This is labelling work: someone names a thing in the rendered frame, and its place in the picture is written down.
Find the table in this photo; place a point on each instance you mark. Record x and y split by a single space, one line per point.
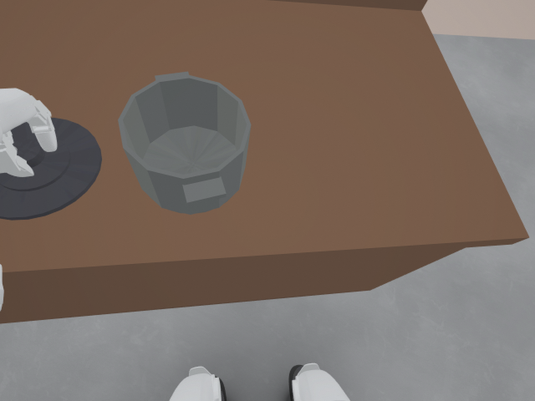
363 163

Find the right robot thigh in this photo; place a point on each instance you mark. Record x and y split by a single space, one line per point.
317 385

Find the lid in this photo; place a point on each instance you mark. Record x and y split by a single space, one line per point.
59 180

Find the knob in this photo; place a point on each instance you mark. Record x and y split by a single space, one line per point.
31 151

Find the robot left shin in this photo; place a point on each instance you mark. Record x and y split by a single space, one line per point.
198 370

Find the pot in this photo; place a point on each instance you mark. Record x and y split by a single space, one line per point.
186 139

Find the robot left hand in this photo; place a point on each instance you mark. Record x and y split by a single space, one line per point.
16 108

